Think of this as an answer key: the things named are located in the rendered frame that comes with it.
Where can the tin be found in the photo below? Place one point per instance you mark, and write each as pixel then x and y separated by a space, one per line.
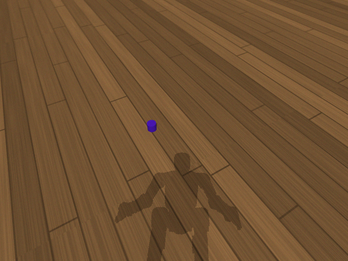
pixel 151 126

